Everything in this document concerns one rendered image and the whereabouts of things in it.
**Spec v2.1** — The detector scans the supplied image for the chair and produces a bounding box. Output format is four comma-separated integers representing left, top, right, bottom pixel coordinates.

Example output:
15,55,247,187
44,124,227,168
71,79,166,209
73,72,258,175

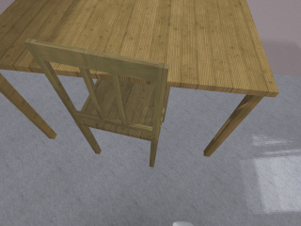
24,38,170,168

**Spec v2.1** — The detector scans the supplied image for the table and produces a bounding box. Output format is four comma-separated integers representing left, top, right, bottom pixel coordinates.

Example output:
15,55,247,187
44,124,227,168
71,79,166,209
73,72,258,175
0,0,279,157

